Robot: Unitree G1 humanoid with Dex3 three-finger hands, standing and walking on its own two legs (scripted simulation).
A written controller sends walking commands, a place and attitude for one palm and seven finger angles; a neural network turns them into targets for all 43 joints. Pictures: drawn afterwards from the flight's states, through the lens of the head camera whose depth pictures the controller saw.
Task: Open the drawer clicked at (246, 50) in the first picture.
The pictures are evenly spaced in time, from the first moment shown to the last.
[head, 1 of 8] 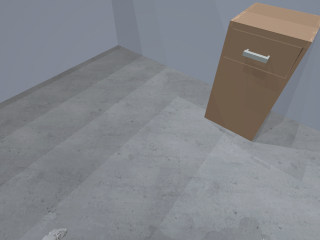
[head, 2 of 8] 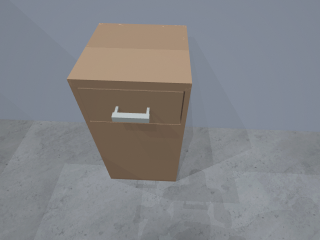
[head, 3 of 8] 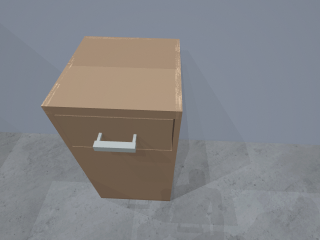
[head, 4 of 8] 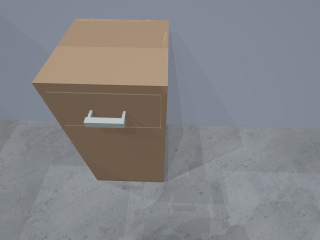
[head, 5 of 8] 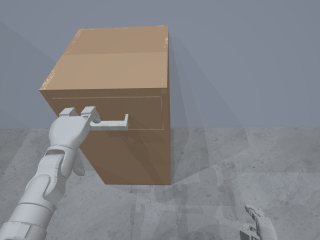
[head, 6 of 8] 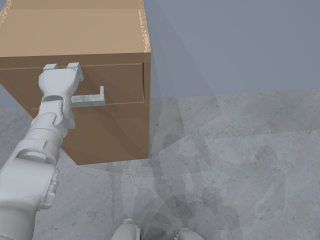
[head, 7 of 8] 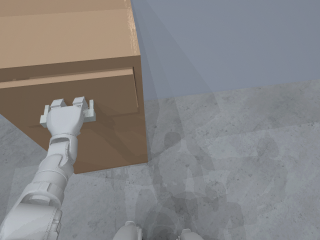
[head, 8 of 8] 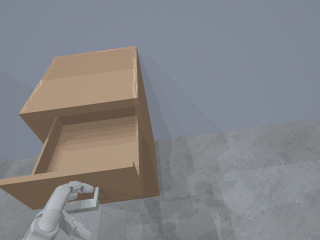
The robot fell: no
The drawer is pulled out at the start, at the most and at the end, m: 0.00 0.26 0.26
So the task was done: yes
